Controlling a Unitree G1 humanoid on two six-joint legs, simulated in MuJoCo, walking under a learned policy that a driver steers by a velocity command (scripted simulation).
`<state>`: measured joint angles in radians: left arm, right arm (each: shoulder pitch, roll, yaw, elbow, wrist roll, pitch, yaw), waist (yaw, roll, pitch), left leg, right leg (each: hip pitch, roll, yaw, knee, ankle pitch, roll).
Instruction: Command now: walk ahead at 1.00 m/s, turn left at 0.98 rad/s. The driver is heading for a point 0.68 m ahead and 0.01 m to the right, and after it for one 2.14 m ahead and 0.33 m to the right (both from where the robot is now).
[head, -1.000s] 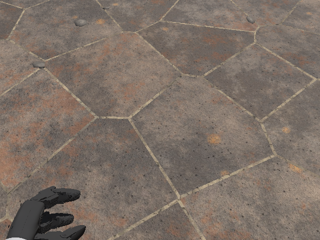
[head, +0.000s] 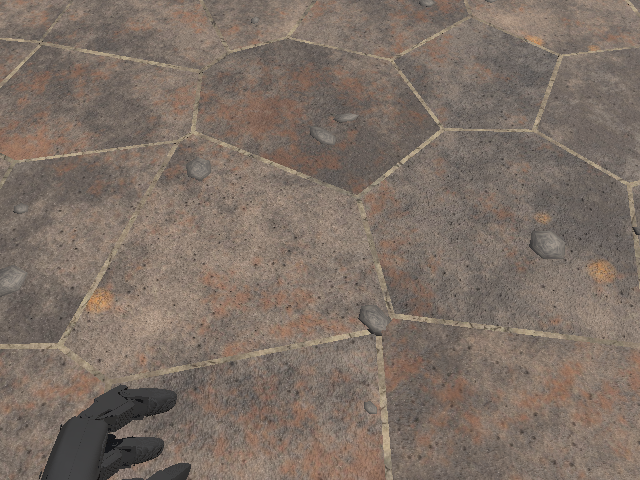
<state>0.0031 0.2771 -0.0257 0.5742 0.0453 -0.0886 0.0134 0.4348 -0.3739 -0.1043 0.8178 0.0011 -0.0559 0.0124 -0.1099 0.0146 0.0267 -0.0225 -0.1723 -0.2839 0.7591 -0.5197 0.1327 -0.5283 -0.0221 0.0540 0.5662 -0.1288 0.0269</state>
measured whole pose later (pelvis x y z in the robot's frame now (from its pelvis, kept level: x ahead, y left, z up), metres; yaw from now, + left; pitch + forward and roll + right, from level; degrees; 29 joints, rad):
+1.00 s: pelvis +0.75 +0.09 +0.01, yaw -4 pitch -1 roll +0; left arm 0.27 0.30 0.08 0.77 0.00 0.02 0.00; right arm 0.06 -0.22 0.01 0.67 -0.04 -0.01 -0.03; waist 0.06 0.00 0.14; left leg -0.54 0.02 -0.08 1.31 -0.44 -0.06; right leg -0.40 0.21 0.00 0.49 -0.06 -0.18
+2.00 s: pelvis +0.88 +0.19 +0.03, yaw -27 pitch +0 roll +0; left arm 0.15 0.26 0.00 0.73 0.02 0.04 0.05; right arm 0.29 -0.32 -0.08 0.78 -0.01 0.07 0.01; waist -0.05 0.05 0.07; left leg -0.47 -0.07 -0.03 1.00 -0.45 -0.01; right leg -0.13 0.03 -0.01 0.40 -0.27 -0.04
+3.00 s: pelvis +1.31 +0.11 +0.02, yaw -32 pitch +0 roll -2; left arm 0.41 0.33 0.07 0.86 0.01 -0.03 -0.01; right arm 0.17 -0.23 0.03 0.68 -0.07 -0.09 0.01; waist 0.02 -0.01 0.01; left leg -0.57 0.10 -0.11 1.31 -0.32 -0.02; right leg -0.19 0.23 0.02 0.49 -0.30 -0.19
